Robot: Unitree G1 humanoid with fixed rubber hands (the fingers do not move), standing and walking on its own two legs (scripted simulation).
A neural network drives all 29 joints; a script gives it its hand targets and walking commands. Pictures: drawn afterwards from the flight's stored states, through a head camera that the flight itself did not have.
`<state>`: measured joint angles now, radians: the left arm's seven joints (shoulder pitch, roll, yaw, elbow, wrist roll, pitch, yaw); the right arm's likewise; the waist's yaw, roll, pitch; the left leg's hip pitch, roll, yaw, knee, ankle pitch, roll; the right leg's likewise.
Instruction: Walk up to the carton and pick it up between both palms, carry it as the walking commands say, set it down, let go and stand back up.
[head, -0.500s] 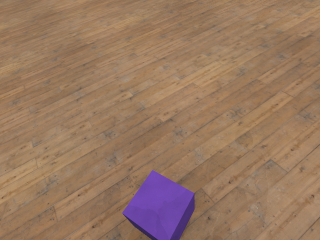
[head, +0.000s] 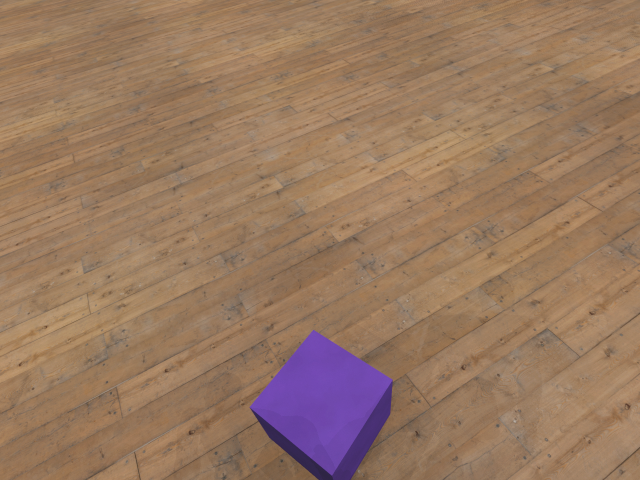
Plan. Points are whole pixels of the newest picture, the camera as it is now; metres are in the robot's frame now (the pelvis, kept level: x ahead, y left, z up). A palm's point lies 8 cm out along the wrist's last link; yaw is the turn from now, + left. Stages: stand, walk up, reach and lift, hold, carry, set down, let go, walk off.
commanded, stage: walk up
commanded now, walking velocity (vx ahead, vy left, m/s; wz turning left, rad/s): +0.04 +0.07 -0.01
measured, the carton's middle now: (326, 411) +0.46 +0.10 -0.66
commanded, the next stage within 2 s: none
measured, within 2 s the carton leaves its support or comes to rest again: neither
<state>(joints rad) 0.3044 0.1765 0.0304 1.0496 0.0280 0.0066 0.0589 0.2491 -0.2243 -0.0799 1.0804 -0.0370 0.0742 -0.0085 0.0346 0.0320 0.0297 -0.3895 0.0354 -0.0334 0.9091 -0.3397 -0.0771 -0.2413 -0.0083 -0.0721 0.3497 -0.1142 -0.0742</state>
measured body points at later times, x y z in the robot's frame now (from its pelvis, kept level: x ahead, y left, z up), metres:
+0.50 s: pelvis +0.00 +0.06 -0.01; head +0.01 +0.06 +0.44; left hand -0.03 +0.28 -0.17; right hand -0.04 -0.14 -0.17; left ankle -0.01 +0.17 -0.75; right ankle -0.06 -0.04 -0.75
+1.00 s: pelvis +0.09 +0.09 -0.02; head +0.10 +0.09 +0.43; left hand +0.05 +0.29 -0.18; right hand +0.14 -0.14 -0.17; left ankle +0.16 +0.18 -0.75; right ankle +0.04 -0.03 -0.74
